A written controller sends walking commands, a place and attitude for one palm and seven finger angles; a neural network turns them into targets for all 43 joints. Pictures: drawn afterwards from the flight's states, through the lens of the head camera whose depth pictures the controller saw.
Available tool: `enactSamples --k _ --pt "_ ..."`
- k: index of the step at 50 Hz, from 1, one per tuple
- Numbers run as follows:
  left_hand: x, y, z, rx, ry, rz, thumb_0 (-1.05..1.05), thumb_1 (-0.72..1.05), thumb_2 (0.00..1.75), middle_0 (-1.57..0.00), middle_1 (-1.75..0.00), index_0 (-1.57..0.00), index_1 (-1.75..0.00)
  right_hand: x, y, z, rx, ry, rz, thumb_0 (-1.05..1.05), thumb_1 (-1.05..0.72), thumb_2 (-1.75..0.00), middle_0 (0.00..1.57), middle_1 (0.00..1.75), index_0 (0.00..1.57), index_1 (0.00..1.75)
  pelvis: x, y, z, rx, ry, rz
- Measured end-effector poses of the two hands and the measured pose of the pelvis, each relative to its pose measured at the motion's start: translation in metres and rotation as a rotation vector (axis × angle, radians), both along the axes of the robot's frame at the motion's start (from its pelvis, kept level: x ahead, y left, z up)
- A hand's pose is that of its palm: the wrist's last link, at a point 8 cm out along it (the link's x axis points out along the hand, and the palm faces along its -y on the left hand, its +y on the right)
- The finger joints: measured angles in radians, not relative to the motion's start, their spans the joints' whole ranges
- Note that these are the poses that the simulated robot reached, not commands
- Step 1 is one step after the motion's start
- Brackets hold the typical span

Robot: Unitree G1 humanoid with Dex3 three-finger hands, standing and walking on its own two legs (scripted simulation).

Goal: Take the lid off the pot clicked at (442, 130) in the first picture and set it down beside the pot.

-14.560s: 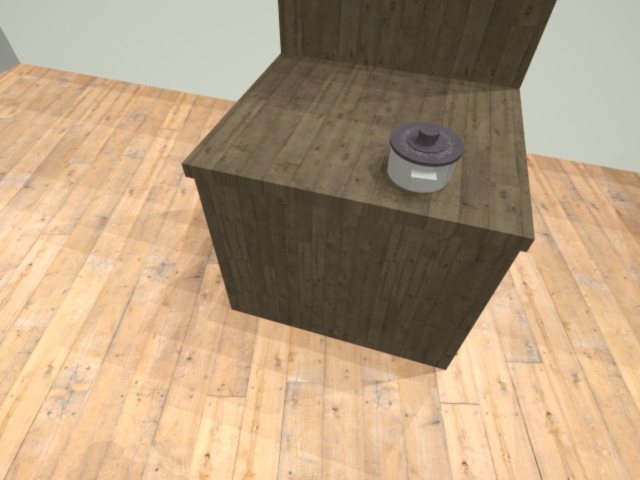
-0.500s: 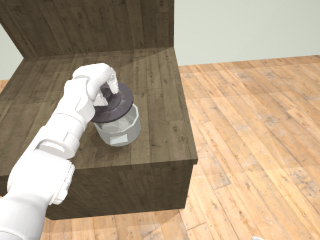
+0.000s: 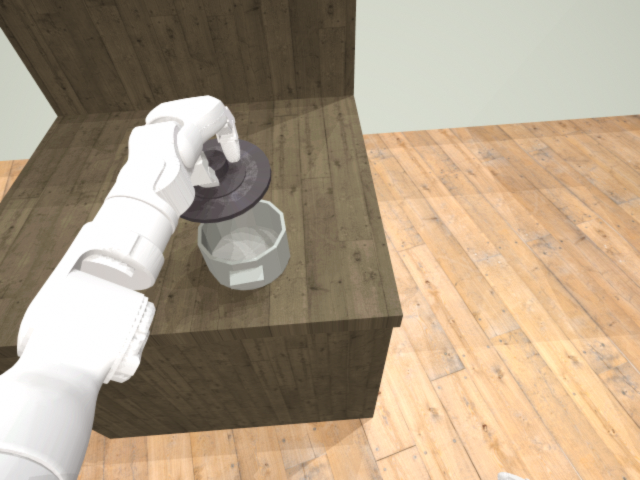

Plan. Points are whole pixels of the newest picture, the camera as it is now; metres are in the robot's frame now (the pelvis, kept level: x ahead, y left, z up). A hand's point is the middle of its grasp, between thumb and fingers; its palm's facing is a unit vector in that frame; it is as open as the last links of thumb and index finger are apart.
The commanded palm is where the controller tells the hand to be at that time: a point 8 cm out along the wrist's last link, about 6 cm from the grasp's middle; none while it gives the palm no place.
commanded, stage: lift the lid straight up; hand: left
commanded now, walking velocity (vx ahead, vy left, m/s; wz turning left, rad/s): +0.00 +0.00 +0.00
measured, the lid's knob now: (211, 165) +0.50 +0.14 +0.13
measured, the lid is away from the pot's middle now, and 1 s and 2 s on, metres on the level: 0.02 0.06 0.17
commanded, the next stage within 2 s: move the lid sideways beside the pot in 0.52 s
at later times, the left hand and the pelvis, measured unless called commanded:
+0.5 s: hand (190, 143) +0.48 +0.15 +0.19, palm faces -0.27 -0.09 -0.96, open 6.9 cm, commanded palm +0.47 +0.15 +0.26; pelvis +0.00 +0.00 +0.00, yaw +0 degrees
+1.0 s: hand (165, 145) +0.47 +0.18 +0.19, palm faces -0.28 -0.10 -0.96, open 6.9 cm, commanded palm +0.46 +0.19 +0.26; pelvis +0.00 +0.00 +0.00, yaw +0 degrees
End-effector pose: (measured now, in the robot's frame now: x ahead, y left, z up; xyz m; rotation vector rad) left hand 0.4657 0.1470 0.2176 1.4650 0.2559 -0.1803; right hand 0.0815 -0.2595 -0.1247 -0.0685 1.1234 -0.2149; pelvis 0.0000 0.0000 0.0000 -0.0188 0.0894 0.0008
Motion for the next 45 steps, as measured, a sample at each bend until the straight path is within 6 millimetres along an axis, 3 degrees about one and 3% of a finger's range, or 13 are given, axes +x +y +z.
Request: enactSamples --k 9,21,35,45 --pt "0.002 0.003 0.014 0.0 -0.012 -0.002 0.02 0.35 0.52 -0.68 -0.97 -0.73 -0.96 -0.009 -0.003 0.001 -0.013 0.017 -0.009 0.01 -0.9 -0.9 0.2 0.3 0.2 0.3 0.001 0.002 0.001 0.0 -0.004 -0.001" --pt "0.004 0.008 0.028 0.001 -0.008 0.018 0.02 0.35 0.52 -0.68 -0.97 -0.74 -0.96 -0.005 -0.003 0.004 -0.02 0.002 0.004 0.01 -0.9 -0.9 0.2 0.3 0.2 0.3 0.0 0.003 0.001 -0.002 -0.007 0.004" --pt "0.006 0.004 0.027 -0.013 -0.005 -0.006 0.02 0.35 0.52 -0.68 -0.97 -0.74 -0.96 -0.001 0.001 0.003 -0.017 -0.001 0.017 0.01 -0.9 -0.9 0.2 0.3 0.2 0.3 0.001 0.004 0.001 -0.001 -0.003 0.004" --pt "0.005 0.024 0.031 0.0 -0.009 0.043 0.02 0.35 0.52 -0.68 -0.97 -0.73 -0.96 -0.003 -0.003 0.003 -0.016 0.005 -0.002 0.01 -0.9 -0.9 0.2 0.3 0.2 0.3 0.003 0.003 0.001 -0.001 -0.006 -0.003"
